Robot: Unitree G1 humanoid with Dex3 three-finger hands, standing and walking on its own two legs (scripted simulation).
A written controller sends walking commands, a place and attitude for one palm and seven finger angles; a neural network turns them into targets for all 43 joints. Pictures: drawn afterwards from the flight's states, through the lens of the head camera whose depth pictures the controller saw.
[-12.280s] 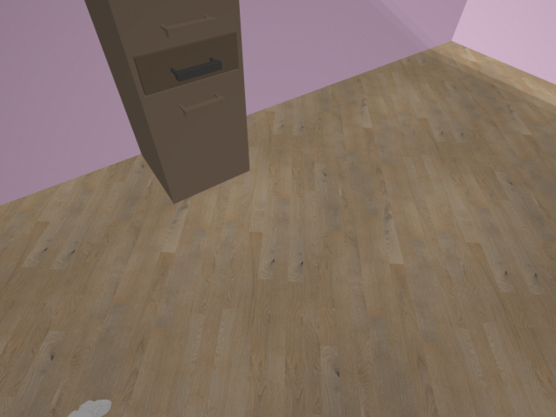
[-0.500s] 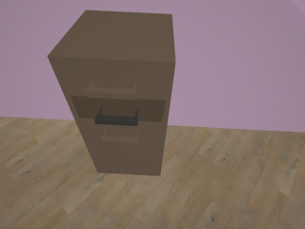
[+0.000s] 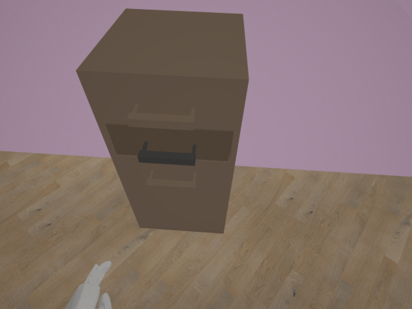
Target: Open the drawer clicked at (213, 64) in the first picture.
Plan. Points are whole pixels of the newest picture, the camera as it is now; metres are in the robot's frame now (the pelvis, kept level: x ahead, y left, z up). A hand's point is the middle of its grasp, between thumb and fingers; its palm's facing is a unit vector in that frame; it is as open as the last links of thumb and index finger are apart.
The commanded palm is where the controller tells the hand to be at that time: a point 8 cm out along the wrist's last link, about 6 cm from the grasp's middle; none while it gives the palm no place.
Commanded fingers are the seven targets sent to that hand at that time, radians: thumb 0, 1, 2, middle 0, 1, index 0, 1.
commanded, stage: raise the hand with hooked fingers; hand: left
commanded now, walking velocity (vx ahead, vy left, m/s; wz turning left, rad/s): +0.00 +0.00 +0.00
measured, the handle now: (168, 152) +0.58 +0.15 -0.11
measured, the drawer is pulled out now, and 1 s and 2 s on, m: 0.00 0.00 0.00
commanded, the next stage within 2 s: move the hooked fingers above the handle in 1.76 s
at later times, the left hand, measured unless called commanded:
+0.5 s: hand (99, 263) +0.21 +0.23 -0.03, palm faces +0.08 -0.11 -0.99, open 9.9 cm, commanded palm +0.18 +0.22 +0.03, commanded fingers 0.00 0.13 0.57 -0.25 -0.80 -0.25 -0.80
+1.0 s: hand (111, 207) +0.30 +0.21 +0.03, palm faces +0.06 -0.11 -0.99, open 12.8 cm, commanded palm +0.28 +0.22 +0.09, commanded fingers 0.00 -0.45 0.32 -0.30 -1.17 -0.30 -1.17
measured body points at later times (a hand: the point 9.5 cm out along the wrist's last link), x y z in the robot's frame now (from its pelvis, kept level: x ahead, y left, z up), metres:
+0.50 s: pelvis +0.01 -0.02 -0.04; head +0.03 -0.03 +0.41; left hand +0.20 +0.23 +0.02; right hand +0.27 -0.20 -0.11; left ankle +0.06 +0.06 -0.73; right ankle +0.01 -0.11 -0.73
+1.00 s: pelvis +0.05 -0.02 -0.01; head +0.07 -0.04 +0.44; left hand +0.29 +0.22 +0.08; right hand +0.24 -0.26 -0.11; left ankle +0.06 +0.06 -0.73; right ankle +0.01 -0.11 -0.73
